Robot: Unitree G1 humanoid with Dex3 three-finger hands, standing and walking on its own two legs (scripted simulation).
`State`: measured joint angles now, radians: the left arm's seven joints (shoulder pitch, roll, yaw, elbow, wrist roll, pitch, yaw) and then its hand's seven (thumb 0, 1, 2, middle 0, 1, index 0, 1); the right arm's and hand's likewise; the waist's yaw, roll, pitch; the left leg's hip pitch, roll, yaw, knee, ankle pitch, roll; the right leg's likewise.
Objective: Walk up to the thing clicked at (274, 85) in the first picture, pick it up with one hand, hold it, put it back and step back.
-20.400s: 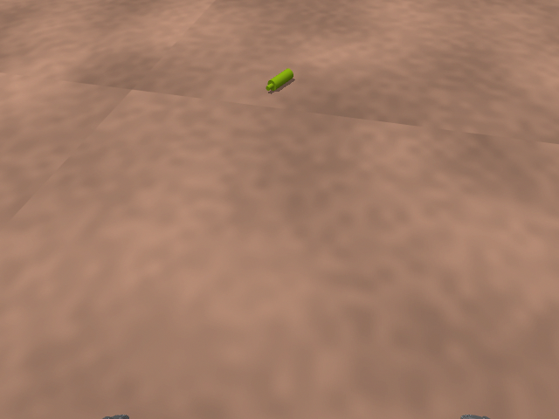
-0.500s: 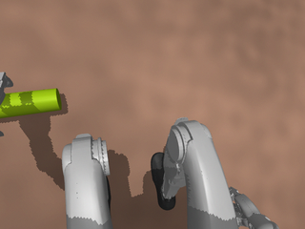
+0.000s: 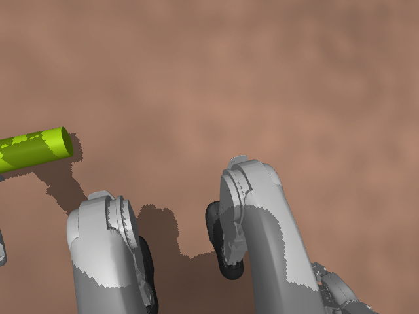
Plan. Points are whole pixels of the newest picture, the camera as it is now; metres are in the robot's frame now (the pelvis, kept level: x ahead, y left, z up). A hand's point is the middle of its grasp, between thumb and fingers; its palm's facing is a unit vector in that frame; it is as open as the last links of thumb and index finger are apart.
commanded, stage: approach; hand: left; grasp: from above
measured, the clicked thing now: (11, 154) +0.45 +0.35 -0.29
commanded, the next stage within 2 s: rest palm in 0.26 s
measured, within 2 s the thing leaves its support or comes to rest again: neither
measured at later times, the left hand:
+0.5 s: hand out of the picture +0.45 +0.33 -0.16, palm faces -0.32 -0.02 -0.95, open 14.1 cm
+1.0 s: hand (23, 157) +0.43 +0.31 -0.24, palm faces -0.43 -0.09 -0.90, open 14.2 cm
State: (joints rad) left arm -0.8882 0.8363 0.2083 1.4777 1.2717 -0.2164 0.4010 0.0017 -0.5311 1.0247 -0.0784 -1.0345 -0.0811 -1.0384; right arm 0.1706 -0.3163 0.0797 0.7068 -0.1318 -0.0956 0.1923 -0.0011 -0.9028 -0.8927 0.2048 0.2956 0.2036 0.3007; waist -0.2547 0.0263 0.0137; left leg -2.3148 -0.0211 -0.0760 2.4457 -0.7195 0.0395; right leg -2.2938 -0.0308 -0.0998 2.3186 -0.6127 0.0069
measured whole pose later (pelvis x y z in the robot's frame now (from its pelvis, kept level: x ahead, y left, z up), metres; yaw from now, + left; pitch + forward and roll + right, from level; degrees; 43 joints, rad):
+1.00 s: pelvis +0.00 +0.01 -0.02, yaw -4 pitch +30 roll -12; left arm -0.91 0.94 0.15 1.62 1.44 -0.44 0.66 0.00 -0.51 0.98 -0.06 -1.02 -0.07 -1.02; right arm 0.10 -0.33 0.15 0.76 -0.25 -0.10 0.19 0.00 -0.91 -0.90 0.20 0.30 0.20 0.30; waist -0.29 -0.11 0.06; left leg -2.33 -0.01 -0.14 2.54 -0.76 0.04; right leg -2.28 -0.01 -0.16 2.35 -0.62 0.02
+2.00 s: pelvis +0.00 +0.01 -0.03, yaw -6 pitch +26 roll -15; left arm -0.98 1.05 0.17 1.77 1.38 -0.29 0.66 0.00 -0.40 1.04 -0.17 -0.97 -0.14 -1.00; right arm 0.08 -0.36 0.25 0.66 -0.26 -0.26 0.29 0.00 -0.90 -0.90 0.20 0.30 0.20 0.30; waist -0.35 -0.15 0.13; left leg -2.34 -0.02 -0.18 2.60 -0.74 0.05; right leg -2.26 0.00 -0.20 2.37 -0.59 0.04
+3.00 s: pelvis +0.00 +0.01 -0.03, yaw -7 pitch +26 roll -16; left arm -0.94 1.07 0.16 1.72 1.36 -0.36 0.63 0.00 0.04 0.72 -0.43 -0.92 -0.47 -0.86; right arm 0.08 -0.35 0.28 0.66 -0.26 -0.24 0.28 0.00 -0.90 -0.90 0.20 0.29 0.20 0.30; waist -0.34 -0.15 0.16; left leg -2.31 -0.01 -0.21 2.60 -0.76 0.04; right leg -2.24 0.01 -0.22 2.36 -0.60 0.04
